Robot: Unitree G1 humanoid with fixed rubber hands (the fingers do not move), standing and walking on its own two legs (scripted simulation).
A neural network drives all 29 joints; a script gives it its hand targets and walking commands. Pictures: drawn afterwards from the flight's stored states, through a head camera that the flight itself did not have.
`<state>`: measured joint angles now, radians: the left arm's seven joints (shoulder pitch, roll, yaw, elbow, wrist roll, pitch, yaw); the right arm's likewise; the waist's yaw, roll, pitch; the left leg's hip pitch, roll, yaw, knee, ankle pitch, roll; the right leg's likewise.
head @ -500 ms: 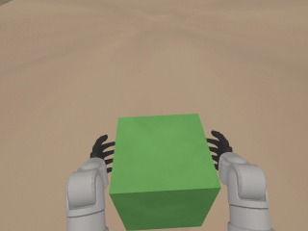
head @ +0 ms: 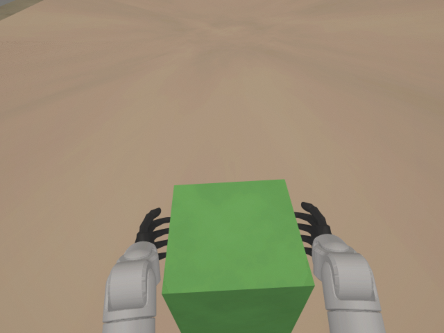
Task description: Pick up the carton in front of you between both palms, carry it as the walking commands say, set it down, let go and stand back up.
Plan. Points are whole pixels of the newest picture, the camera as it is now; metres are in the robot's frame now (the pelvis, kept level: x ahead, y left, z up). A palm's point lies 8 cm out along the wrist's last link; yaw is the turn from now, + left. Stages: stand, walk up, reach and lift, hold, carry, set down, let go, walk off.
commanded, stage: carry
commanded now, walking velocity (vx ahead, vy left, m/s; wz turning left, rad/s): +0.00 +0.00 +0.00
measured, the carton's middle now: (233, 263) +0.27 +0.00 -0.02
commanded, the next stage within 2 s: hold in 0.64 s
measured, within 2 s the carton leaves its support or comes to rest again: neither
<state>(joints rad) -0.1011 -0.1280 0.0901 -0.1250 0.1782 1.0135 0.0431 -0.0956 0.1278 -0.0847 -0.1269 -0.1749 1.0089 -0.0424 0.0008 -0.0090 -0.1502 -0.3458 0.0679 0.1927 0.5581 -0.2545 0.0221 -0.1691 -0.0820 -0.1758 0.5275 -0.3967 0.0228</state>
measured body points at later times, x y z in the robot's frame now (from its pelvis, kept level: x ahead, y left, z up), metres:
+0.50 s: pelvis -0.04 -0.01 +0.00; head -0.06 +0.00 +0.45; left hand +0.27 +0.14 +0.04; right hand +0.26 -0.16 +0.04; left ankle +0.02 +0.10 -0.73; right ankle -0.08 -0.11 -0.73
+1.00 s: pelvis -0.06 +0.00 +0.01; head -0.08 +0.01 +0.46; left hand +0.27 +0.12 +0.04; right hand +0.24 -0.18 +0.04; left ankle +0.02 +0.11 -0.73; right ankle -0.08 -0.12 -0.73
